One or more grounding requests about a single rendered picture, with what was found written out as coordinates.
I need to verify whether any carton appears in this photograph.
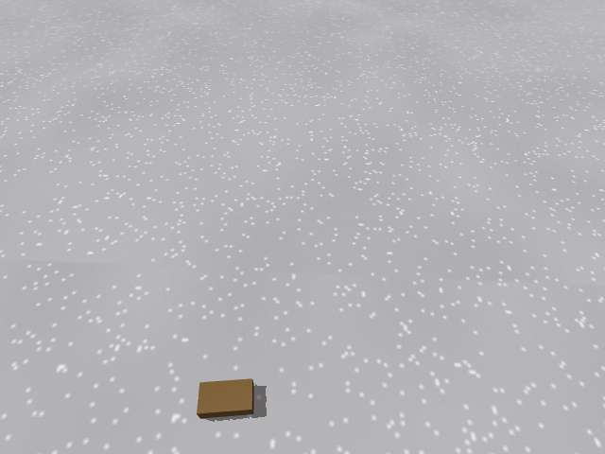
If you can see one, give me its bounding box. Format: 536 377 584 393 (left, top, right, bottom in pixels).
197 378 254 419

